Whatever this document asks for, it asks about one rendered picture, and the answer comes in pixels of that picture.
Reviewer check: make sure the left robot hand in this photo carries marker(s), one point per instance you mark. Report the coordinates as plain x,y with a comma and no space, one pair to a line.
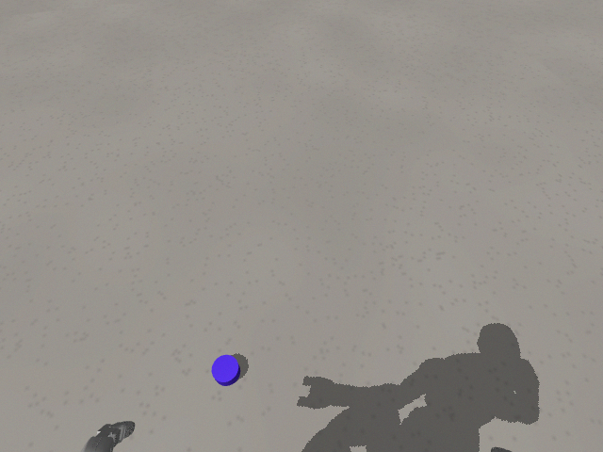
109,436

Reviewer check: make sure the tin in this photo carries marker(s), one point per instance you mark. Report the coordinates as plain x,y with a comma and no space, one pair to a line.
226,370

